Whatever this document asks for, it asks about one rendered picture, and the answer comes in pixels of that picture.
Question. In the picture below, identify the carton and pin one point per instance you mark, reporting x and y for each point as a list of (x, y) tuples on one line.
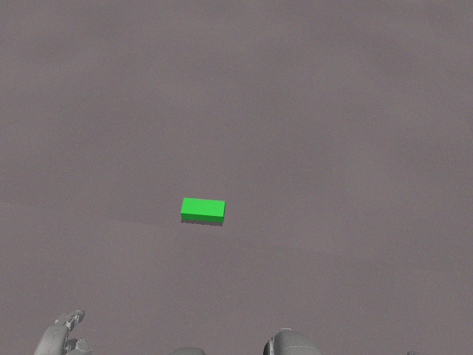
[(201, 209)]

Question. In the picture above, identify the left robot hand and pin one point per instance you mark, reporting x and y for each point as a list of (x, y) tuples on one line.
[(54, 339)]

